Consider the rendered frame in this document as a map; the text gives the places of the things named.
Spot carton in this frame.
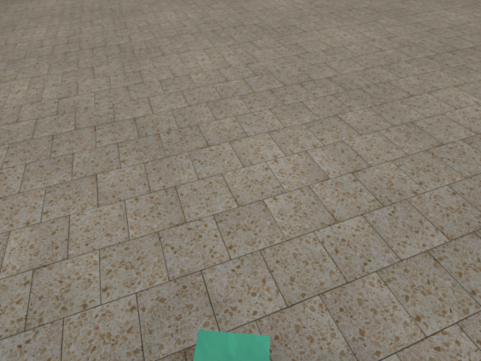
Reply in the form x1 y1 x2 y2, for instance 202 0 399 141
193 330 270 361

